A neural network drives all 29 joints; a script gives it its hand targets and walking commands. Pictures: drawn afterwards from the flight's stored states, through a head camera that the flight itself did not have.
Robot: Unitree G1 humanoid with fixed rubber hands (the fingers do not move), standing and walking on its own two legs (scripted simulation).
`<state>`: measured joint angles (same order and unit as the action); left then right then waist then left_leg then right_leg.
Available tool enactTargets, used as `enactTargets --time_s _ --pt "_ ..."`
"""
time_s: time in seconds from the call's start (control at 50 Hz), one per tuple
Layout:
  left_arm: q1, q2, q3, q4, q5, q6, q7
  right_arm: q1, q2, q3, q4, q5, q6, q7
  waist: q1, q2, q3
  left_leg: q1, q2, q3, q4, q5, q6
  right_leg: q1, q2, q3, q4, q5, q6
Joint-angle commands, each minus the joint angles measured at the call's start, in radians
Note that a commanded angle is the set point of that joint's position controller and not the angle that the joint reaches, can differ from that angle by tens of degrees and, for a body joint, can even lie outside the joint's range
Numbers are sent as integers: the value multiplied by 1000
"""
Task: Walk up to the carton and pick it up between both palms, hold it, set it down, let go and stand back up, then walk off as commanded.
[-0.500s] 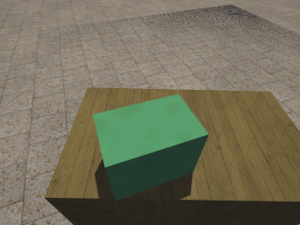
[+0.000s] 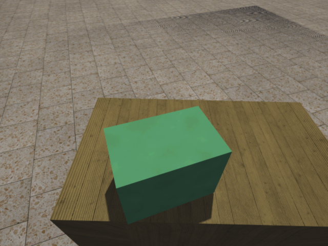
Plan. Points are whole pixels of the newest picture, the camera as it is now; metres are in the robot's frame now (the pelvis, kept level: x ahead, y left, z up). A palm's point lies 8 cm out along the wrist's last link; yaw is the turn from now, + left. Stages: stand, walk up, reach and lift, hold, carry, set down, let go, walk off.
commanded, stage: stand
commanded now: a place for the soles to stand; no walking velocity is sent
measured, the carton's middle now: (163, 163) +0.37 +0.01 -0.02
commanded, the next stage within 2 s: reach and lift in 0.14 s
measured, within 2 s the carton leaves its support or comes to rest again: neither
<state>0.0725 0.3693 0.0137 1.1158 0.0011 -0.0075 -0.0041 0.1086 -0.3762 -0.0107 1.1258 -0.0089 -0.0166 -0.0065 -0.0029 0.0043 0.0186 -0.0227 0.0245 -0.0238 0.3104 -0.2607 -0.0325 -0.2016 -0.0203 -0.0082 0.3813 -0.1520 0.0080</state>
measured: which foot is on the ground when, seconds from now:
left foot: down 0.00-1.00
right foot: down 0.00-1.00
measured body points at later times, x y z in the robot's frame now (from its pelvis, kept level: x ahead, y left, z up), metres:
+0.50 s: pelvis -0.01 -0.01 -0.02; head +0.00 -0.02 +0.43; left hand +0.17 +0.26 -0.09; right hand +0.15 -0.32 -0.11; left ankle -0.06 +0.14 -0.74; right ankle +0.03 -0.12 -0.75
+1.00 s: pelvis -0.03 -0.02 -0.01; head -0.05 -0.05 +0.44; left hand +0.13 +0.25 -0.05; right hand +0.14 -0.30 -0.09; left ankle -0.06 +0.14 -0.74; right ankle +0.03 -0.12 -0.75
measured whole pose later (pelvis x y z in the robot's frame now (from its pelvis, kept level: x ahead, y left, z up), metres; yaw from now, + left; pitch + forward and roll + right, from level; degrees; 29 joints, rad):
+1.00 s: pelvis -0.03 -0.02 -0.01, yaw +0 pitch -8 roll +0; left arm 0.23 0.22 0.11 0.32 0.03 0.36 0.08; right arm 0.22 -0.35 -0.09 0.61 0.01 -0.05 0.11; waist 0.02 0.06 0.08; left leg -0.03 0.06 -0.03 0.50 -0.34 -0.03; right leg -0.18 0.01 -0.03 0.51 -0.20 -0.03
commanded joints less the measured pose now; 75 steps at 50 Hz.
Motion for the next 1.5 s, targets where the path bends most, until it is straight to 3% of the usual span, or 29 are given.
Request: enactTargets --time_s 0.0,0.12,0.14,0.16,0.18,0.24,0.3,0.34,0.38,0.44,0.5,0.56,0.6,0.66,0.76,0.84,0.92,0.98,1.04,1.14,1.3,1.42,1.48 --pt "-55 187 33 -51 1 -15 9 -22 -192 -35 -40 0 -11 -7 -4 -6 -51 -100 100 -31 -52 166 42 108 -108 87 -36 162 -36" --pt "-50 190 37 -54 2 -16 8 -20 -188 -34 -44 0 -11 -7 -3 -8 -51 -99 100 -30 -52 152 42 108 -106 89 -41 146 -37" --pt "-401 150 114 -344 5 197 19 -371 -82 -145 -212 -110 -134 17 -7 -41 110 -405 -48 67 137 9 -1 66 -5 -77 105 -97 -57" --pt "-312 165 119 -400 28 300 34 -333 -133 -184 -193 -136 -118 43 -32 -18 110 -382 -12 97 146 -56 6 35 17 -65 108 -145 -65" --pt "-264 156 132 -465 31 381 40 -271 -161 -199 -179 -145 -102 64 -43 -35 124 -377 -8 111 153 -84 10 37 16 -50 115 -184 -67" --pt "-202 128 102 -647 56 503 15 -185 -189 -177 -255 -83 -69 75 -24 -13 -97 -349 -10 135 198 5 16 145 38 -67 192 -31 -67" --pt "-75 89 127 -745 105 548 12 -71 -211 -137 -235 -29 -69 88 -20 72 -289 -188 -7 106 256 344 -20 205 53 -101 224 202 -77" --pt "3 57 143 -782 110 540 14 -43 -238 -127 -256 -9 -92 92 -12 78 -294 -113 -11 88 273 507 -36 195 59 -109 202 275 -73" --pt "50 46 148 -799 104 518 18 -39 -251 -131 -293 -1 -111 94 -5 47 -235 -111 -21 84 251 518 -34 221 60 -107 175 300 -66" --pt "41 52 161 -807 98 488 23 -64 -233 -132 -347 -5 -110 91 19 -25 -89 -206 -41 87 185 337 -7 260 51 -80 135 276 -50" --pt "-27 57 174 -820 91 458 34 -84 -183 -120 -396 -15 -86 97 19 -88 25 -305 -47 99 129 101 20 253 35 -27 78 107 -39" --pt "-66 63 159 -827 74 449 44 -70 -133 -100 -461 -23 -60 101 15 -123 60 -371 -47 109 103 -33 33 241 14 33 32 -63 -36" --pt "-78 57 135 -853 52 442 52 -58 -114 -97 -492 -23 -51 106 10 -104 32 -367 -44 111 93 -53 31 235 5 44 16 -113 -39" --pt "-52 35 122 -903 33 432 64 -26 -109 -106 -510 -16 -45 113 1 -23 -29 -375 -32 119 68 -61 30 284 3 29 26 -110 -45" --pt "14 9 142 -935 54 402 83 7 -146 -128 -535 7 -53 112 9 109 -43 -614 28 134 -30 -162 75 565 46 -24 129 -15 -20" --pt "39 -11 148 -920 63 377 87 -27 -178 -147 -588 15 -65 105 26 87 8 -761 59 139 -68 -212 112 671 78 -54 181 -11 -5" --pt "49 -39 134 -925 33 341 90 -41 -172 -145 -665 20 -70 109 42 -20 49 -728 48 135 -56 -195 113 599 71 -36 142 -78 -7" --pt "71 -52 120 -928 -2 317 94 -18 -138 -132 -711 19 -62 122 49 -130 69 -546 7 126 -16 -122 82 420 31 7 36 -158 -17" --pt "81 -47 120 -948 -26 295 100 9 -115 -121 -739 27 -49 136 40 -191 64 -346 -37 114 18 -23 44 233 -6 42 -68 -204 -21" --pt "113 -36 168 -993 6 250 107 71 -104 -83 -730 78 -54 139 31 -117 12 -301 -49 95 15 63 41 261 -22 57 -84 -98 -13" --pt "170 -80 128 -1086 -9 137 145 75 -142 -107 -663 176 -173 166 21 24 -142 -278 -43 80 13 156 17 316 -1 2 -28 53 -50" --pt "239 -175 45 -1081 -13 74 171 58 -237 -124 -589 239 -252 216 7 12 -84 -301 -8 41 -5 142 6 262 48 -37 -6 75 -71" --pt "269 -234 12 -1063 -2 54 180 51 -277 -114 -559 273 -279 244 -1 -23 -31 -304 8 20 -7 159 0 228 66 -44 -9 85 -80"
